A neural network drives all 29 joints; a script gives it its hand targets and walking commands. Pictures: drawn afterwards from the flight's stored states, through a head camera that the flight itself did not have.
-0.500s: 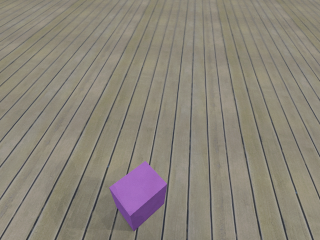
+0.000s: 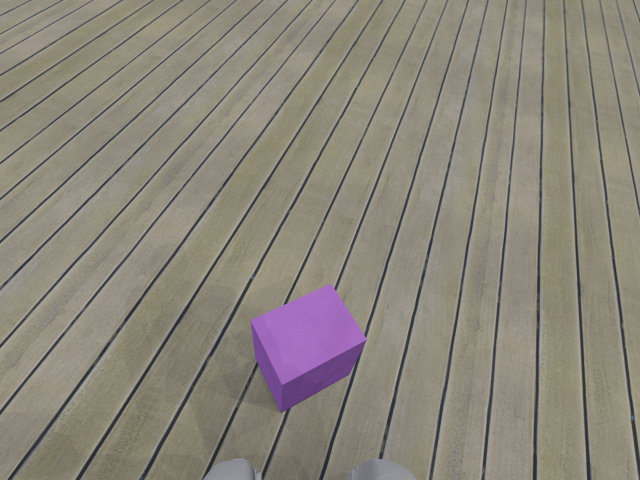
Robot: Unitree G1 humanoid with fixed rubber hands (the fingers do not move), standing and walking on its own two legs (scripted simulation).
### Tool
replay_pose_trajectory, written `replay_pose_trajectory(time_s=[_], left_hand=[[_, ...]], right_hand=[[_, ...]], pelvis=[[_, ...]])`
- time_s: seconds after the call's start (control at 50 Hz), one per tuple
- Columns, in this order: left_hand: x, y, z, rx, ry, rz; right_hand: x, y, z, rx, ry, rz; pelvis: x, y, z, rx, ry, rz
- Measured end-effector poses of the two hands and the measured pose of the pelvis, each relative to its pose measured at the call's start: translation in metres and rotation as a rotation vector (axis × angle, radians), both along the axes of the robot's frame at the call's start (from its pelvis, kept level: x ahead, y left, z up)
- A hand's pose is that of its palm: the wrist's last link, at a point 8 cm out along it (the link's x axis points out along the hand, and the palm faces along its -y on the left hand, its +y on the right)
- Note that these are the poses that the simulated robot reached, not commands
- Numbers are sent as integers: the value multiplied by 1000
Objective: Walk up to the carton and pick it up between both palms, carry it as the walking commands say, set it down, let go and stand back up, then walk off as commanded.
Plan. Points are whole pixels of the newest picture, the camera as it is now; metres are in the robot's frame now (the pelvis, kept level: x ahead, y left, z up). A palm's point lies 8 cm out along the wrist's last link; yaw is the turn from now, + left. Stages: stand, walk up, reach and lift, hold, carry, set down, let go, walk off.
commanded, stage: walk up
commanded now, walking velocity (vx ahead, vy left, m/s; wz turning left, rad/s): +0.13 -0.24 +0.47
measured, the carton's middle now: (305, 350) +0.48 -0.02 -0.60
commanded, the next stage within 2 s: none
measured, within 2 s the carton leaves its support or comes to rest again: neither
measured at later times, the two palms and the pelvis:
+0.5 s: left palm out of the picture +0.09 +0.12 -0.11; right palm (560, 439) +0.18 -0.36 -0.12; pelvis +0.09 -0.11 +0.02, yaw +17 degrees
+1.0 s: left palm out of the picture +0.06 +0.06 -0.12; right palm (523, 370) +0.29 -0.35 -0.14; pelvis +0.12 -0.17 +0.01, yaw +20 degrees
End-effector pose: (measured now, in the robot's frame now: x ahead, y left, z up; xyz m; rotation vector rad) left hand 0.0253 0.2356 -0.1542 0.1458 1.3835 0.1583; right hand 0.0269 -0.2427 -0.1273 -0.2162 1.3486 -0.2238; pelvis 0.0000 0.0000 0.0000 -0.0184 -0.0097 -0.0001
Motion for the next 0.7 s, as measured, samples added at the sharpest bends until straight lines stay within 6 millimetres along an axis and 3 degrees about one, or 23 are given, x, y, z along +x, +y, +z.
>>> replay_pose_trajectory(time_s=[0.06, 0.18, 0.28, 0.34, 0.42, 0.5, 0.62, 0.7], left_hand=[[19, -5, 4, -20, -24, 1], [72, -26, 35, -23, -156, 15], [111, -52, 50, 6, -230, 23], [122, -71, 49, 40, -252, 45], [107, -96, 52, 55, -230, 132], [68, -117, 47, 53, -151, 253], [11, -148, 21, -12, 17, 382], [-6, -168, 8, -74, 99, 421]], right_hand=[[1, -6, 14, -26, 9, 1], [3, -32, 31, -31, 80, 14], [18, -66, 26, -9, 124, 35], [36, -92, 11, 4, 137, 65], [84, -115, 4, 4, 121, 159], [156, -118, 5, 16, 37, 262], [265, -86, 22, 25, -170, 410], [303, -60, 37, 42, -279, 468]], pelvis=[[7, -9, 9, 13, -3, 23], [30, -29, 28, -8, 32, 91], [49, -60, 29, -18, 63, 140], [64, -84, 20, -18, 78, 169], [78, -101, 20, -17, 75, 252], [92, -112, 22, -12, 60, 301], [113, -121, 15, -33, 36, 348], [124, -126, 14, -3, 16, 327]])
